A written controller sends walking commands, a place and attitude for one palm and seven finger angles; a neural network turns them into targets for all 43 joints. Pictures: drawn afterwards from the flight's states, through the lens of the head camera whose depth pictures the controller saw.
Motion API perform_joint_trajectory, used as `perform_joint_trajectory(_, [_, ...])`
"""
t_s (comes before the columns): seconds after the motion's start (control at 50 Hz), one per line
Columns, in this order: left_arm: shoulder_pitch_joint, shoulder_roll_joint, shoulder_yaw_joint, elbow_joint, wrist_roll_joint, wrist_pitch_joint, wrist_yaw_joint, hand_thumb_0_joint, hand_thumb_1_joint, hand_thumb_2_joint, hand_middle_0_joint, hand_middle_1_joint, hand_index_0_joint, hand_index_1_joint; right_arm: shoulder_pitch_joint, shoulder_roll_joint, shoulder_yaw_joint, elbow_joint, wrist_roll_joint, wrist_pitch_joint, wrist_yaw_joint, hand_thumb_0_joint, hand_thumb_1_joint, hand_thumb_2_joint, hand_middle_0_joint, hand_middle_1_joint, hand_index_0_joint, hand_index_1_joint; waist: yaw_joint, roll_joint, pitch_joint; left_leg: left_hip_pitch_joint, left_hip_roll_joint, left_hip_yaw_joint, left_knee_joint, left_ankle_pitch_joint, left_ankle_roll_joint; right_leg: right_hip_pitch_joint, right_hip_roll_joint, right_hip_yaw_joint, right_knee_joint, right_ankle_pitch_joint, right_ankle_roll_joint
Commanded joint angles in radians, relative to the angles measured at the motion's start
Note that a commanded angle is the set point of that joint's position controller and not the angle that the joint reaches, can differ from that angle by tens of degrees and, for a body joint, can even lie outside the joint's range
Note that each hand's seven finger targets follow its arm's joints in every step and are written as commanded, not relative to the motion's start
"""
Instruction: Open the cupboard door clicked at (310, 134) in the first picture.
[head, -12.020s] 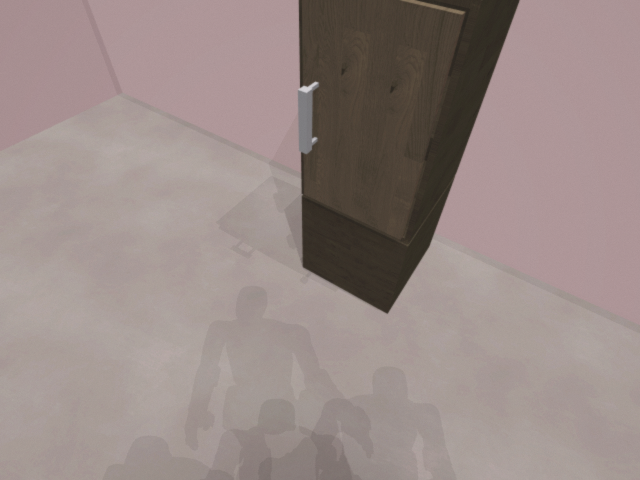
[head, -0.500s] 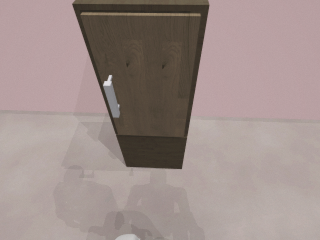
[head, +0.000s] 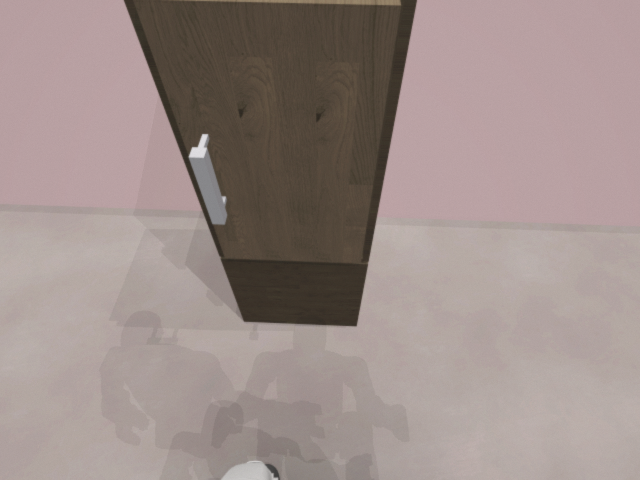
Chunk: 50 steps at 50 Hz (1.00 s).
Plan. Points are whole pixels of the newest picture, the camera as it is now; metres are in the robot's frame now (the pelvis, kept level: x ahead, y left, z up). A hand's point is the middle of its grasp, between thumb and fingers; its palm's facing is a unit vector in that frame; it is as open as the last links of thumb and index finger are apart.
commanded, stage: come to a stop and stand still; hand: left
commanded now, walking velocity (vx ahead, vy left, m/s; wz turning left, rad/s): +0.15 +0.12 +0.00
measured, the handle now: (212, 181) +0.59 +0.25 -0.04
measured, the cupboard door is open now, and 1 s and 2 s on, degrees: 0 0 0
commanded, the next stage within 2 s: look again from close up in 0.80 s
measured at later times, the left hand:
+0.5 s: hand out of the picture +0.00 +0.19 -0.17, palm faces +0.08 -0.98 -0.18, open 7.4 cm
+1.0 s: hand out of the picture -0.03 +0.19 -0.17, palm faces +0.02 -0.98 -0.17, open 7.4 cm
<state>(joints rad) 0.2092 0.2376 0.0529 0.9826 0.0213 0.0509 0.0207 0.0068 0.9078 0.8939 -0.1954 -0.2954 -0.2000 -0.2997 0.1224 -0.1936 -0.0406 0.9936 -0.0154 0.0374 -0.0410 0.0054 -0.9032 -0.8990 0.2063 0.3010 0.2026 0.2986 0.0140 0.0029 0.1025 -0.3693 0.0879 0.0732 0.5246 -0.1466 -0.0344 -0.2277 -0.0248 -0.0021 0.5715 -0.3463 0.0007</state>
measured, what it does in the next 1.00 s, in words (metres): steps on the spot: left foot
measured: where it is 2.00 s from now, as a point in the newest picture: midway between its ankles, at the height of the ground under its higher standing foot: outside the picture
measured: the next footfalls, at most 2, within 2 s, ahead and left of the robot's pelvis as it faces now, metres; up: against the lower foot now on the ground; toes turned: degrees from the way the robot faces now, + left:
left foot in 0.32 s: +0.03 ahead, +0.12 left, +0.00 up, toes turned +3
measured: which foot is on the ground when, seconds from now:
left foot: down 0.00-0.00, up 0.02-0.30, down 0.32-1.00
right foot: down 0.00-1.00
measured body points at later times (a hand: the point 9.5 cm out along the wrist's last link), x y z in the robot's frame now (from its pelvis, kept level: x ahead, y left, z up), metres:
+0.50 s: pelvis -0.01 +0.01 +0.01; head +0.00 +0.03 +0.46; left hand +0.00 +0.24 -0.15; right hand +0.02 -0.23 -0.13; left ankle -0.02 +0.12 -0.73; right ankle -0.02 -0.13 -0.73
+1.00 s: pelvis -0.01 +0.02 +0.01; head +0.01 +0.03 +0.46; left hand -0.03 +0.24 -0.15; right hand -0.02 -0.20 -0.15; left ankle -0.02 +0.12 -0.73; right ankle -0.02 -0.13 -0.73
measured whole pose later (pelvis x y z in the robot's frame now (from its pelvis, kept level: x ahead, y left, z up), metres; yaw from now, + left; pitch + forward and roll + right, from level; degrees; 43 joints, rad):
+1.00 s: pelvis -0.01 +0.02 +0.01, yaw +2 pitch -1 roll +0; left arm 0.29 0.14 -0.02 1.12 0.02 -0.01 0.04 0.01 0.91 0.89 -0.20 -0.30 -0.20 -0.30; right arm 0.32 -0.15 0.01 1.08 -0.01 -0.03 -0.03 0.01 -0.91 -0.90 0.20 0.30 0.20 0.30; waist 0.00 0.00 0.05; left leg -0.20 -0.01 0.06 0.49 -0.27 0.03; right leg -0.18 -0.05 -0.01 0.46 -0.26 0.04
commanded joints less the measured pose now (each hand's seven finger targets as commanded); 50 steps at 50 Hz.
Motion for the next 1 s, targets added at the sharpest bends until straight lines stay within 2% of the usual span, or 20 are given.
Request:
perform_joint_trajectory(0.0, [0.052, 0.146, 0.006, -0.024, 0.011, -0.035, 0.007, 0.000, 0.900, 0.900, -0.200, -0.300, -0.200, -0.300, 0.014, -0.084, -0.026, -0.063, 0.003, 0.014, 0.031, 0.000, -0.900, -0.900, 0.200, 0.300, 0.200, 0.300, 0.005, -0.235, -0.045, 0.025, -0.049, -0.065, 0.168, -0.360, 0.010, -0.130, -0.314, 0.330, -0.452, -0.214, -0.148])
perform_joint_trajectory(0.02, [0.002, 0.158, 0.000, -0.042, 0.016, -0.035, 0.003, 0.000, 0.900, 0.900, -0.200, -0.300, -0.200, -0.300, 0.023, -0.079, -0.027, -0.058, -0.002, 0.011, 0.045, 0.000, -0.900, -0.900, 0.200, 0.300, 0.200, 0.300, -0.019, -0.145, -0.023, 0.060, -0.064, -0.062, 0.225, -0.332, 0.014, -0.204, -0.285, 0.293, -0.448, -0.285, -0.153])
perform_joint_trajectory(0.04, [-0.001, 0.136, 0.005, -0.038, 0.011, -0.046, 0.006, 0.000, 0.900, 0.900, -0.200, -0.300, -0.200, -0.300, 0.006, -0.075, -0.025, -0.046, -0.006, 0.011, 0.042, 0.000, -0.900, -0.900, 0.200, 0.300, 0.200, 0.300, -0.004, -0.221, 0.015, -0.014, -0.055, -0.087, 0.249, -0.295, 0.018, -0.155, -0.252, 0.318, -0.435, -0.169, -0.143])
perform_joint_trajectory(0.06, [0.010, 0.123, 0.004, -0.021, 0.008, -0.054, 0.007, 0.000, 0.900, 0.900, -0.200, -0.300, -0.200, -0.300, 0.028, -0.086, -0.025, -0.030, -0.006, 0.005, 0.040, 0.000, -0.900, -0.900, 0.200, 0.300, 0.200, 0.300, -0.011, -0.227, 0.013, -0.030, -0.046, -0.090, 0.253, -0.259, 0.016, -0.087, -0.251, 0.299, -0.408, -0.030, -0.138])
perform_joint_trajectory(0.12, [0.043, 0.129, 0.008, -0.009, 0.004, -0.071, 0.006, 0.000, 0.900, 0.900, -0.200, -0.300, -0.200, -0.300, 0.085, -0.094, -0.017, 0.003, 0.000, -0.017, 0.040, 0.000, -0.900, -0.900, 0.200, 0.300, 0.200, 0.300, -0.001, -0.142, -0.031, -0.036, -0.055, -0.067, 0.209, -0.247, 0.006, 0.081, -0.252, 0.226, -0.314, 0.310, -0.158])
perform_joint_trajectory(0.18, [0.105, 0.148, 0.022, 0.014, 0.005, -0.073, 0.016, 0.000, 0.900, 0.900, -0.200, -0.300, -0.200, -0.300, 0.086, -0.095, -0.012, -0.003, 0.006, -0.024, 0.034, 0.000, -0.900, -0.900, 0.200, 0.300, 0.200, 0.300, 0.028, -0.132, -0.087, -0.035, -0.060, -0.054, 0.111, -0.272, -0.004, 0.231, -0.286, 0.218, -0.236, 0.583, -0.180])
perform_joint_trajectory(0.22, [0.105, 0.142, 0.022, 0.028, 0.000, -0.070, 0.020, 0.000, 0.900, 0.900, -0.200, -0.300, -0.200, -0.300, 0.119, -0.087, -0.005, 0.007, 0.009, -0.029, 0.026, 0.000, -0.900, -0.900, 0.200, 0.300, 0.200, 0.300, 0.020, -0.154, -0.121, 0.043, -0.062, -0.050, -0.029, -0.210, -0.004, 0.247, -0.270, 0.185, -0.178, 0.670, -0.163])
perform_joint_trajectory(0.26, [0.071, 0.111, 0.016, 0.033, -0.010, -0.064, 0.019, 0.000, 0.900, 0.900, -0.200, -0.300, -0.200, -0.300, 0.169, -0.088, -0.003, 0.038, 0.012, -0.040, 0.020, 0.000, -0.900, -0.900, 0.200, 0.300, 0.200, 0.300, -0.003, -0.144, -0.117, 0.211, -0.042, -0.069, -0.175, 0.047, 0.012, 0.136, -0.194, 0.113, -0.119, 0.584, -0.094])
perform_joint_trajectory(0.3, [0.082, 0.049, -0.002, 0.037, -0.017, -0.054, 0.020, 0.000, 0.900, 0.900, -0.200, -0.300, -0.200, -0.300, 0.175, -0.136, -0.001, 0.049, 0.003, -0.048, 0.008, 0.000, -0.900, -0.900, 0.200, 0.300, 0.200, 0.300, 0.011, 0.003, -0.141, 0.285, 0.065, -0.144, -0.122, 0.305, 0.064, 0.062, -0.100, 0.044, -0.118, 0.346, -0.034])
perform_joint_trajectory(0.34, [0.069, 0.037, -0.009, 0.043, -0.008, -0.046, 0.021, 0.000, 0.900, 0.900, -0.200, -0.300, -0.200, -0.300, 0.159, -0.130, 0.005, 0.055, 0.002, -0.039, 0.006, 0.000, -0.900, -0.900, 0.200, 0.300, 0.200, 0.300, 0.010, -0.039, -0.079, 0.218, 0.051, -0.117, -0.128, 0.153, 0.061, 0.059, -0.076, 0.051, -0.187, 0.216, -0.028])
perform_joint_trajectory(0.38, [0.045, 0.046, -0.011, 0.062, -0.008, -0.038, 0.015, 0.000, 0.900, 0.900, -0.200, -0.300, -0.200, -0.300, 0.155, -0.112, 0.014, 0.070, 0.005, -0.040, 0.007, 0.000, -0.900, -0.900, 0.200, 0.300, 0.200, 0.300, 0.002, 0.056, -0.046, 0.191, 0.036, -0.133, -0.182, 0.089, 0.058, 0.065, -0.077, 0.041, -0.195, 0.182, -0.020])
perform_joint_trajectory(0.44, [0.067, 0.032, -0.021, 0.086, -0.008, -0.040, 0.012, 0.000, 0.900, 0.900, -0.200, -0.300, -0.200, -0.300, 0.156, -0.101, 0.020, 0.078, 0.005, -0.043, 0.004, 0.000, -0.900, -0.900, 0.200, 0.300, 0.200, 0.300, 0.003, 0.074, -0.036, 0.173, 0.030, -0.132, -0.213, 0.026, 0.058, 0.091, -0.068, 0.047, -0.216, 0.181, -0.020])
perform_joint_trajectory(0.54, [0.089, 0.020, -0.032, 0.113, -0.006, -0.043, 0.010, 0.000, 0.900, 0.900, -0.200, -0.300, -0.200, -0.300, 0.176, -0.088, 0.023, 0.086, 0.007, -0.047, 0.004, 0.000, -0.900, -0.900, 0.200, 0.300, 0.200, 0.300, -0.004, 0.028, -0.018, 0.175, 0.024, -0.133, -0.247, -0.052, 0.053, 0.082, -0.068, 0.049, -0.243, 0.174, -0.014])
perform_joint_trajectory(0.66, [0.118, 0.007, -0.037, 0.126, -0.005, -0.050, 0.013, 0.000, 0.900, 0.900, -0.200, -0.300, -0.200, -0.300, 0.203, -0.081, 0.023, 0.097, 0.012, -0.057, 0.001, 0.000, -0.900, -0.900, 0.200, 0.300, 0.200, 0.300, -0.006, -0.017, -0.028, 0.205, 0.024, -0.124, -0.248, 0.009, 0.056, 0.083, -0.073, 0.045, -0.248, 0.201, -0.006])
perform_joint_trajectory(0.8, [0.144, -0.006, -0.041, 0.141, -0.007, -0.051, 0.017, 0.000, 0.900, 0.900, -0.200, -0.300, -0.200, -0.300, 0.231, -0.059, 0.027, 0.113, 0.011, -0.063, -0.003, 0.000, -0.900, -0.900, 0.200, 0.300, 0.200, 0.300, -0.008, 0.013, -0.023, 0.202, 0.019, -0.121, -0.248, 0.040, 0.055, 0.094, -0.077, 0.043, -0.248, 0.222, -0.005])
perform_joint_trajectory(0.86, [0.153, -0.009, -0.041, 0.143, -0.007, -0.053, 0.018, 0.000, 0.900, 0.900, -0.200, -0.300, -0.200, -0.300, 0.243, -0.058, 0.027, 0.117, 0.014, -0.064, -0.004, 0.000, -0.900, -0.900, 0.200, 0.300, 0.200, 0.300, -0.007, -0.009, -0.017, 0.204, 0.018, -0.117, -0.240, 0.059, 0.056, 0.095, -0.076, 0.042, -0.251, 0.230, -0.005])
perform_joint_trajectory(0.88, [0.181, 0.014, -0.060, 0.151, 0.009, -0.092, 0.057, 0.000, 0.900, 0.900, -0.200, -0.300, -0.200, -0.300, 0.155, -0.088, 0.038, 0.049, 0.016, -0.085, 0.016, 0.000, -0.900, -0.900, 0.200, 0.300, 0.200, 0.300, 0.007, 0.128, -0.007, 0.142, 0.027, -0.083, -0.036, 0.313, 0.033, 0.040, -0.124, 0.064, -0.196, 0.463, -0.014])
perform_joint_trajectory(0.9, [0.171, 0.058, -0.043, 0.114, -0.002, -0.091, 0.048, 0.000, 0.900, 0.900, -0.200, -0.300, -0.200, -0.300, 0.218, -0.043, 0.034, 0.032, 0.003, -0.082, 0.018, 0.000, -0.900, -0.900, 0.200, 0.300, 0.200, 0.300, -0.024, 0.170, -0.086, 0.157, -0.005, -0.104, -0.078, 0.156, 0.033, 0.082, -0.112, 0.044, -0.137, 0.294, -0.037])
perform_joint_trajectory(0.92, [0.160, 0.040, -0.048, 0.111, -0.004, -0.083, 0.038, 0.000, 0.900, 0.900, -0.200, -0.300, -0.200, -0.300, 0.217, -0.049, 0.032, 0.035, 0.002, -0.087, 0.013, 0.000, -0.900, -0.900, 0.200, 0.300, 0.200, 0.300, -0.009, 0.193, -0.064, 0.148, 0.010, -0.121, -0.116, 0.151, 0.049, 0.048, -0.087, 0.028, -0.121, 0.170, -0.041])
perform_joint_trajectory(0.98, [0.163, 0.007, -0.050, 0.107, -0.003, -0.075, 0.024, 0.000, 0.900, 0.900, -0.200, -0.300, -0.200, -0.300, 0.252, -0.066, 0.031, 0.012, 0.002, -0.082, 0.010, 0.000, -0.900, -0.900, 0.200, 0.300, 0.200, 0.300, -0.012, 0.146, -0.128, 0.157, 0.047, -0.161, -0.140, 0.128, 0.085, 0.051, -0.040, -0.021, -0.077, 0.081, -0.030])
